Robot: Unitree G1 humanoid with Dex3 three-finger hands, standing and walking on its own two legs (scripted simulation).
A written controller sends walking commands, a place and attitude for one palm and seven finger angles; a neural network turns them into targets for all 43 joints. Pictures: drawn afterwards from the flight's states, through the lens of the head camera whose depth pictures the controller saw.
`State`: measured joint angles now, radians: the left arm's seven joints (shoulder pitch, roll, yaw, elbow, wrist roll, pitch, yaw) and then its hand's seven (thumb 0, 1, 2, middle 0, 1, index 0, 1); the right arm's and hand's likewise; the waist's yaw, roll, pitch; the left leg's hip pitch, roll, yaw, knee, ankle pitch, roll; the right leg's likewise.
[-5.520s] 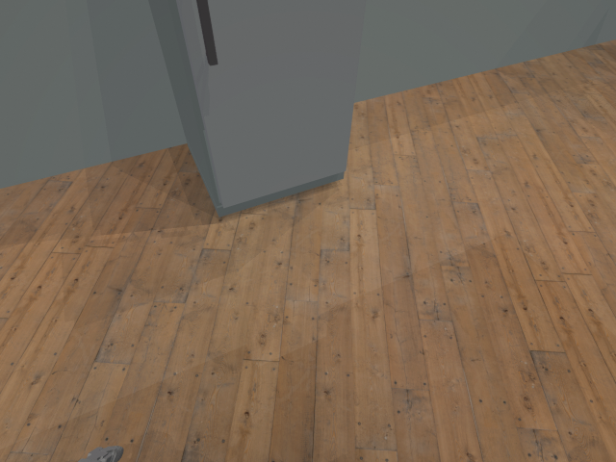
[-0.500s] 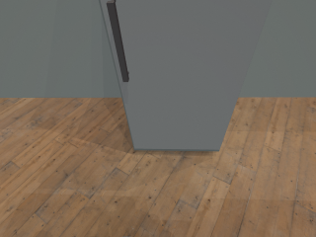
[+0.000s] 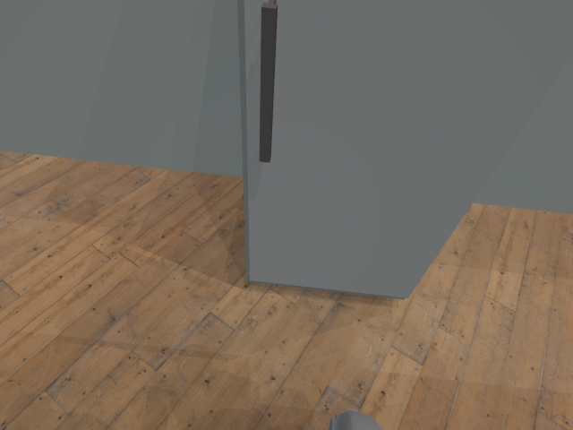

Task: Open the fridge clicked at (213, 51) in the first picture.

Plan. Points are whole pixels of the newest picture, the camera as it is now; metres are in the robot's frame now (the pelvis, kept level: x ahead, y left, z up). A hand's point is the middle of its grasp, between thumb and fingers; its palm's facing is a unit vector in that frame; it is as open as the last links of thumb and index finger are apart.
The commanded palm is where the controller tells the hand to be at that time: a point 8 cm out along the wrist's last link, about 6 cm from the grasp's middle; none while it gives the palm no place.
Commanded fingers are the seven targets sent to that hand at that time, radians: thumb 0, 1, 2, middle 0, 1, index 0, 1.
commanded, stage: take the last steps up to it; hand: left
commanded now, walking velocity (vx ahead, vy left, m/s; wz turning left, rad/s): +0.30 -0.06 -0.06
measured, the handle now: (268, 89) +0.71 +0.10 +0.12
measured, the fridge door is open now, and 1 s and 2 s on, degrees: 0 0 0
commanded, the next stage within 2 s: come to a stop and stand still in 0.36 s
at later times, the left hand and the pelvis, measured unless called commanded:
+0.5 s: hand (217, 371) +0.25 +0.13 -0.17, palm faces +0.02 -0.98 -0.22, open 7.2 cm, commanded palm none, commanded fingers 0.00 0.90 0.90 -0.20 -0.30 -0.20 -0.30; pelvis +0.18 -0.05 -0.01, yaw -1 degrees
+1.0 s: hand (212, 390) +0.22 +0.14 -0.18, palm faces +0.02 -0.96 -0.29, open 7.4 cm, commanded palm none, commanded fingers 0.00 0.90 0.90 -0.20 -0.30 -0.20 -0.30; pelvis +0.18 -0.07 -0.02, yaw -2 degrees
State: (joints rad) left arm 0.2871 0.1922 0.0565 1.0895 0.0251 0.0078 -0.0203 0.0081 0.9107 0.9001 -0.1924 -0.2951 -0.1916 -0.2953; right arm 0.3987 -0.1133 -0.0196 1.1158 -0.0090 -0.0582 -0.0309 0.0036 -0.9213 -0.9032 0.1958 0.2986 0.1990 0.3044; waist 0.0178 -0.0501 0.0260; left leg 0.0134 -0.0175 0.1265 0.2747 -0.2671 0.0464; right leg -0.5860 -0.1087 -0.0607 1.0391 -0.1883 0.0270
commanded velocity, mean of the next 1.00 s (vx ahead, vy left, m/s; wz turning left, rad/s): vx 0.00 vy -0.03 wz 0.00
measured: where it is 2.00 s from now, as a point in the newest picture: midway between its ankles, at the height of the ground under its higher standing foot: outside the picture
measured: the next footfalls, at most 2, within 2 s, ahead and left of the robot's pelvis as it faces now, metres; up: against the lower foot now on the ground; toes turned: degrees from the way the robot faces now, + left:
right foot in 0.24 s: +0.24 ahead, -0.15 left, +0.00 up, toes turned -9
left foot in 0.60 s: +0.32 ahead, +0.08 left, +0.00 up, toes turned +4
